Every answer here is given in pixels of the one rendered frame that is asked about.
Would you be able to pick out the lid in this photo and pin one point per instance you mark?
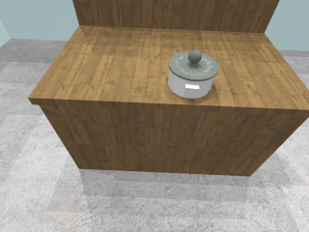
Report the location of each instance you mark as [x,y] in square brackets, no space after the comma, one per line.
[204,70]

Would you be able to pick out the knob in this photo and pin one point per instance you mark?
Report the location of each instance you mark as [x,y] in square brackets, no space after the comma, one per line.
[194,56]

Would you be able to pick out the table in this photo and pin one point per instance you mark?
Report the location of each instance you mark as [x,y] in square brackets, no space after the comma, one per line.
[107,96]

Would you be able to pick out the pot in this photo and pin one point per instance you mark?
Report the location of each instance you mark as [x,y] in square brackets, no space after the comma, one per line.
[187,88]

